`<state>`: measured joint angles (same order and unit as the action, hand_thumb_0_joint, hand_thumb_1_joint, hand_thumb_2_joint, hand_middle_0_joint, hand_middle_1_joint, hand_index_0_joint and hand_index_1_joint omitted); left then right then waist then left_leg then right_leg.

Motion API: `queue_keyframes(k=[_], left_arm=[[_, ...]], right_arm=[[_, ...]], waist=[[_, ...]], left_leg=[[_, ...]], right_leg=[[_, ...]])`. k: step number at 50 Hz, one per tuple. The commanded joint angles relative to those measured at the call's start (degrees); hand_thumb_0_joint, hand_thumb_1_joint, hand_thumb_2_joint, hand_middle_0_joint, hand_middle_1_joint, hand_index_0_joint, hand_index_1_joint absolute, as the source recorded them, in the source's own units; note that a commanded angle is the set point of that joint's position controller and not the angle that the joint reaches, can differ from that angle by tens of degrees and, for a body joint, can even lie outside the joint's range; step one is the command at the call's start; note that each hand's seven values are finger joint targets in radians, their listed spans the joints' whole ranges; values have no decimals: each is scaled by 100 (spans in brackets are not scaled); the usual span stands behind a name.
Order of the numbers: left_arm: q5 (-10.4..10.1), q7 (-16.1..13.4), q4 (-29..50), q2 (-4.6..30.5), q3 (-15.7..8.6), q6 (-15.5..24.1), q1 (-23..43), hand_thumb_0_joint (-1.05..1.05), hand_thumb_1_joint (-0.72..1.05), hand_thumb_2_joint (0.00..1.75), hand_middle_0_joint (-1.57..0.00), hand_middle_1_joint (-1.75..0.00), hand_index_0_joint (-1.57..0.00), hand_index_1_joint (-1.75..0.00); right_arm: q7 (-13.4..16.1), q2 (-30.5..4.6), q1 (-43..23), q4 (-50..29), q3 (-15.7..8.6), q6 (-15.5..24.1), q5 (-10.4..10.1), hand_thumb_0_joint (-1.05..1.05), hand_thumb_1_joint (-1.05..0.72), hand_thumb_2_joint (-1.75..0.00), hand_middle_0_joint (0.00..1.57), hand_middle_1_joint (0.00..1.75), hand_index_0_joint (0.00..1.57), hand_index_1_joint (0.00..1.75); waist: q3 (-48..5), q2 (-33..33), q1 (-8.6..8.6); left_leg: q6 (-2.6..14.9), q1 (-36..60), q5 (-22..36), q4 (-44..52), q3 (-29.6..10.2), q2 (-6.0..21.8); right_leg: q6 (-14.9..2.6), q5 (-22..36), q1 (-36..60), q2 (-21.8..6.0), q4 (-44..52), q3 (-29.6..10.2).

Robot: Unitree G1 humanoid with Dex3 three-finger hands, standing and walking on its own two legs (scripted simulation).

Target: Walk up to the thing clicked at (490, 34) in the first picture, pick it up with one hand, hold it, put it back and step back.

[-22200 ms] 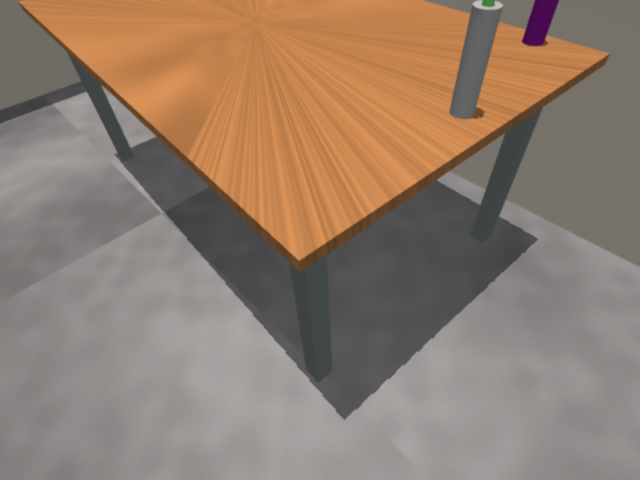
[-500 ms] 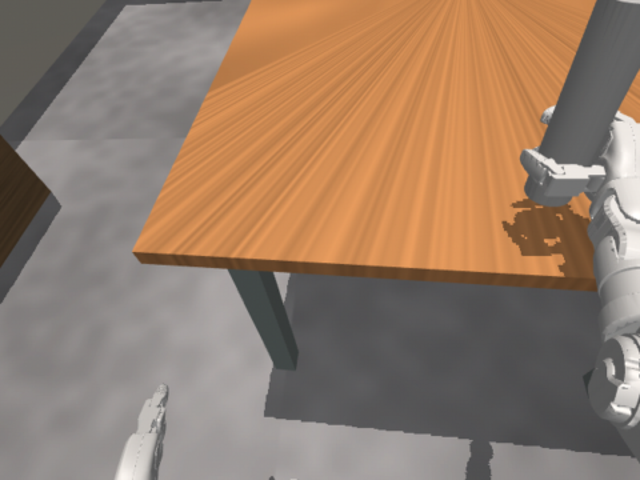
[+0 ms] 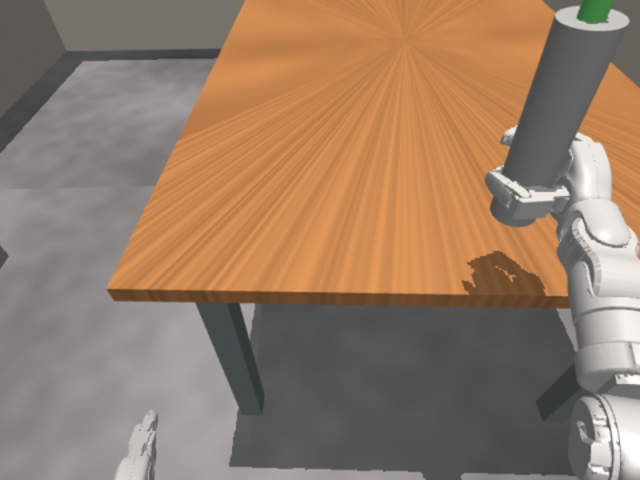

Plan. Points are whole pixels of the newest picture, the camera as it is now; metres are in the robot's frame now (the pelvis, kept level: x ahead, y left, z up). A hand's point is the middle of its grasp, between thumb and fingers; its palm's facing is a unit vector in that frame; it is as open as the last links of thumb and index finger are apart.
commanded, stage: lift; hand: right
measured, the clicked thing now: (551, 116) +0.43 -0.19 +0.27
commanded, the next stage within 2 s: hold in 0.92 s
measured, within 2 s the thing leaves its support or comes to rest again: neither
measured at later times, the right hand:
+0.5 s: hand (553, 180) +0.36 -0.18 +0.24, palm faces +0.14 +0.99 -0.03, open 8.0 cm
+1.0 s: hand (583, 188) +0.32 -0.18 +0.26, palm faces +0.15 +0.99 -0.04, open 7.9 cm
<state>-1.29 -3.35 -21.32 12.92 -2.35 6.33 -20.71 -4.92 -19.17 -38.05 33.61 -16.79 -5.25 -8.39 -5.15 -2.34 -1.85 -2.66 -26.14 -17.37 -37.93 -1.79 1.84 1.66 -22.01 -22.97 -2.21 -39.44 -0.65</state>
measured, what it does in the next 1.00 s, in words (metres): stands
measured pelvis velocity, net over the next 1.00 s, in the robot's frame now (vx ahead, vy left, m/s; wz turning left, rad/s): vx -0.02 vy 0.01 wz -0.03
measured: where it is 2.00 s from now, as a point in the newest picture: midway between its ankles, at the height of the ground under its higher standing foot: outside the picture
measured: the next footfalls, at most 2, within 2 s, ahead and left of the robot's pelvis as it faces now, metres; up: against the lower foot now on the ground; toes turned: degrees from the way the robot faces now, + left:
none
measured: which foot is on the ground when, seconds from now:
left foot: down 0.00-1.00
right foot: down 0.00-1.00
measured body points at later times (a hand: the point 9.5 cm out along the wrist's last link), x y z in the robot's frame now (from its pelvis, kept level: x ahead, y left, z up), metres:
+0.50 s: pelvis -0.01 +0.01 +0.00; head -0.03 +0.04 +0.45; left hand +0.15 +0.27 -0.06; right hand +0.34 -0.23 +0.24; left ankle +0.02 +0.15 -0.72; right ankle -0.02 -0.14 -0.72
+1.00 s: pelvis -0.02 +0.01 +0.01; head -0.06 +0.04 +0.45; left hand +0.15 +0.26 -0.06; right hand +0.31 -0.23 +0.27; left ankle +0.02 +0.15 -0.72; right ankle -0.02 -0.14 -0.72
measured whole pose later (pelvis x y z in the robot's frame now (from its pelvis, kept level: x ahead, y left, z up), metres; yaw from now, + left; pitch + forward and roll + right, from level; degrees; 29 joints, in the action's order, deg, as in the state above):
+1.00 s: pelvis -0.02 +0.01 +0.01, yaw -2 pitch -1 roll +0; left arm -2.1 -3.6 -31.2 13.8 -4.0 12.4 -17.0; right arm -3.1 -17.7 -26.5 -3.9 -17.9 -36.8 -12.6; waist -4.1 -4.3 0.4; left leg -2.1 -19.0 -15.6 -35.9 -0.2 2.7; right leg 2.1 -18.8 -15.9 -1.5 -36.0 -2.2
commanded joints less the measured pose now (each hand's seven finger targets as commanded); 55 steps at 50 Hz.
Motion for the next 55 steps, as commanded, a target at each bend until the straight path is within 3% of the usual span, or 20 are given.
queue_keyframes(k=[1, 3, 4, 5, 7, 9, 12, 14, 19, 20, 25, 26, 29, 33, 34, 37, 40, 45, 46, 55], left_arm=[[-12, -117, 1037, 929, -575, 346, 375, 0, -54, 5, -4, -5, -4, -5], [-33, -71, 978, 613, -264, 313, 405, 0, -55, 5, -4, -5, -4, -5], [-51, -83, 866, 680, -383, 307, 394, 0, -55, 5, -4, -5, -4, -4], [-52, -54, 893, 527, -206, 310, 442, 0, -55, 5, -4, -5, -4, -5], [-58, -66, 738, 768, -480, 301, 559, 0, -54, 5, -4, -5, -4, -4], [-54, -18, 567, 669, -394, 318, 433, 0, -54, 5, -4, -5, -4, -4], [-82, 11, 642, 794, -545, 343, 512, 0, -54, 5, -4, -5, -4, -4], [-90, 62, 431, 615, -371, 352, 563, 0, -54, 5, -4, -5, -4, -4], [-96, 10, 551, 921, -672, 484, 834, 0, -55, 5, -4, -4, -4, -4], [-102, 11, 516, 860, -602, 529, 912, 0, -54, 5, -4, -4, -4, -4], [-91, -22, 355, 758, -506, 583, 847, 0, -55, 5, -4, -4, -3, -4], [-88, -10, 351, 644, -359, 604, 882, 0, -55, 5, -4, -4, -3, -4], [-74, -37, 134, 868, -636, 642, 921, 0, -55, 5, -4, -4, -3, -4], [-76, 11, 177, 616, -325, 731, 1152, 0, -55, 5, -4, -4, -4, -5], [-70, -20, 292, 750, -460, 757, 1152, 0, -55, 5, -4, -4, -4, -4], [-82, 3, 145, 603, -312, 797, 970, 0, -55, 5, -4, -4, -4, -4], [-73, -34, 200, 789, -484, 861, 1119, 0, -55, 5, -4, -4, -4, -4], [-72, -41, 115, 747, -457, 970, 1167, 0, -55, 5, -4, -5, -4, -5], [-67, -36, 144, 598, -286, 995, 1165, 0, -55, 5, -4, -5, -4, -5], [-68, -96, -127, 800, -459, 1065, 1207, 0, -55, 5, -5, -5, -5, -5]], right_arm=[[24, -1504, -3264, -2634, -389, 93, -258, 0, -36, -132, 136, 146, 139, 146], [42, -1355, -3129, -2861, -320, -117, -267, 0, -35, -133, 136, 146, 139, 146], [53, -1356, -2975, -2865, -397, -227, -315, 0, -36, -131, 135, 145, 138, 145], [57, -1303, -2984, -3011, -350, -345, -305, 0, -35, -132, 136, 146, 139, 146], [66, -1353, -2924, -3219, -363, -559, -314, 0, -36, -133, 136, 146, 139, 146], [39, -1318, -2787, -3487, -373, -723, -310, 0, -37, -132, 136, 146, 138, 146], [54, -1299, -2668, -3781, -407, -1008, -326, 0, -38, -132, 137, 146, 139, 146], [54, -1239, -2606, -3984, -401, -1170, -379, 0, -38, -133, 137, 147, 140, 147], [105, -1385, -2470, -4423, -579, -1494, -423, 0, -40, -134, 138, 148, 141, 148], [111, -1180, -2519, -4497, -405, -1553, -435, 0, -40, -134, 138, 148, 141, 148], [145, -1264, -2265, -4700, -522, -1841, -435, 0, -38, -133, 137, 147, 139, 147], [148, -1191, -2194, -4662, -517, -1909, -453, 0, -40, -134, 138, 147, 140, 147], [151, -1289, -2178, -4759, -586, -2059, -433, 0, -39, -132, 136, 146, 139, 146], [174, -1243, -2201, -4858, -548, -2215, -421, 0, -44, -133, 138, 146, 140, 146], [188, -1259, -2194, -4888, -572, -2247, -418, 0, -43, -132, 138, 146, 140, 146], [153, -1291, -2058, -5000, -645, -2334, -488, 0, -38, -133, 137, 147, 139, 147], [155, -1413, -2086, -5155, -753, -2384, -520, 0, -40, -131, 136, 145, 138, 145], [188, -1223, -2070, -5412, -593, -2473, -535, 0, -42, -132, 135, 144, 138, 144], [192, -1241, -2105, -5495, -608, -2495, -523, 0, -42, -132, 135, 145, 138, 145], [124, -1361, -1981, -5506, -715, -2742, -560, 0, -38, -133, 133, 145, 137, 145]], waist=[[-2152, 31, 4], [-2031, 22, 115], [-1923, 89, 102], [-1852, 21, 142], [-1780, -33, 108], [-1730, -117, 138], [-1878, -8, 113], [-1627, -119, 154], [-1639, 118, 134], [-1498, 148, 131], [-1567, 265, 172], [-1544, 229, 203], [-1527, -3, 176], [-1172, -50, 241], [-1331, 60, 184], [-1199, 130, 210], [-1287, 249, 203], [-1313, 61, 174], [-1339, 6, 225], [-1183, -119, 213]], left_leg=[[166, 1134, 1965, 345, 428, -175], [180, 1252, 2021, 348, 417, -145], [173, 1175, 1949, 362, 448, -162], [172, 1173, 1887, 377, 458, -164], [160, 1083, 1726, 429, 441, -149], [168, 1077, 1675, 436, 464, -151], [164, 1152, 1844, 426, 483, -154], [165, 1104, 1631, 508, 486, -145], [142, 1143, 1272, 655, 493, -139], [140, 1080, 1167, 656, 519, -154], [113, 1193, 1310, 702, 471, -92], [112, 1223, 1357, 713, 469, -86], [137, 1176, 1336, 718, 493, -96], [143, 1112, 734, 833, 512, -115], [139, 1139, 719, 842, 526, -130], [119, 1122, 663, 871, 533, -121], [94, 1168, 621, 913, 487, -85], [125, 1113, 657, 863, 526, -127], [131, 1156, 693, 849, 534, -120], [150, 1101, 637, 863, 565, -136]], right_leg=[[-151, 2145, 1046, 197, 446, 207], [-144, 2189, 953, 222, 474, 211], [-149, 2161, 991, 199, 499, 189], [-140, 2176, 991, 192, 515, 182], [-145, 1969, 1052, 206, 574, 191], [-138, 2008, 1114, 198, 602, 171], [-141, 2210, 1246, 192, 564, 159], [-139, 2004, 1143, 211, 629, 168], [-192, 1529, 1184, 232, 738, 146], [-191, 1455, 1156, 218, 785, 124], [-218, 1533, 1213, 277, 721, 174], [-214, 1589, 1227, 283, 733, 183], [-193, 1609, 1273, 279, 762, 152], [-186, 1029, 1011, 291, 913, 137], [-197, 1008, 1086, 280, 936, 114], [-221, 943, 1025, 299, 927, 123], [-245, 919, 1037, 330, 898, 154], [-212, 955, 1116, 304, 928, 109], [-204, 1004, 1115, 301, 903, 103], [-163, 996, 1071, 308, 970, 75]])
